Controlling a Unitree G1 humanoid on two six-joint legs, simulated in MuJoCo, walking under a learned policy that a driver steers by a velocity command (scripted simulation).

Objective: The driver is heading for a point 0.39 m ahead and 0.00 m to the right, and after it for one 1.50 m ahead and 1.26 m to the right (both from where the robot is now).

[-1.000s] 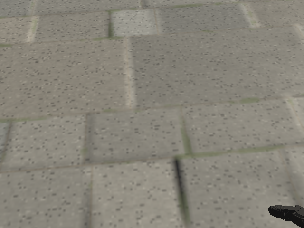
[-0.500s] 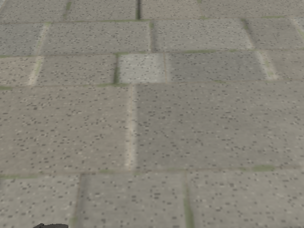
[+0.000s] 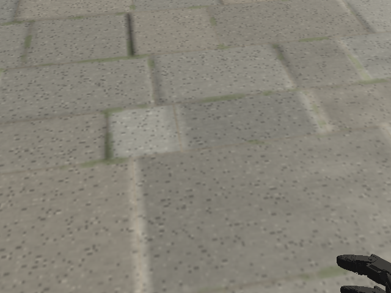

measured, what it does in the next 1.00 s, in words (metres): walks ahead, turning right: right foot, then left foot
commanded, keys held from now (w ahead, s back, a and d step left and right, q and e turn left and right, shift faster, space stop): w+e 0.02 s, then w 0.28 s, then w+e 0.26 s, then e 0.44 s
